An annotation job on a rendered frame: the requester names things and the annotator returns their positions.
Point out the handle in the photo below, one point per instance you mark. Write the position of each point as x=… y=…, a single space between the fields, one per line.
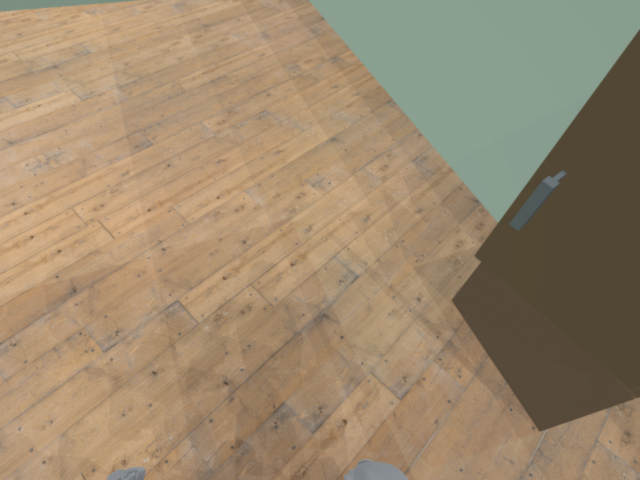
x=535 y=201

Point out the cupboard door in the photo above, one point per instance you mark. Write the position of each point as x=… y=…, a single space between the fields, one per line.
x=577 y=260

